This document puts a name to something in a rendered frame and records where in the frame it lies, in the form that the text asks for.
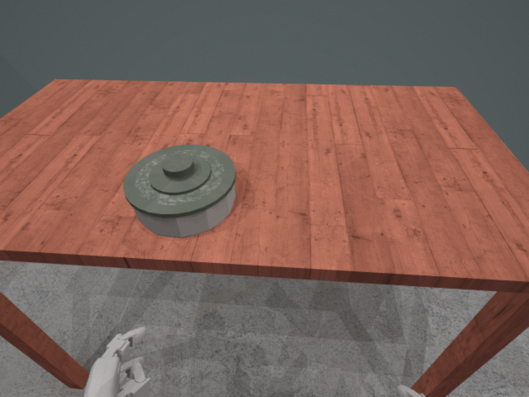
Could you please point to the knob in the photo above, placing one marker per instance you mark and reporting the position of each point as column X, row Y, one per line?
column 178, row 165

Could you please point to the table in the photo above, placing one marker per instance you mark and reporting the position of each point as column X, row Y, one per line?
column 375, row 184

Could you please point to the lid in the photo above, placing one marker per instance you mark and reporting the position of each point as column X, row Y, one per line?
column 150, row 191

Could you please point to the pot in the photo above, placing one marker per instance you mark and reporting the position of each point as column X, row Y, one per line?
column 191, row 225

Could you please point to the robot left hand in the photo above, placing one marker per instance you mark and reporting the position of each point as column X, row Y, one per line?
column 108, row 378

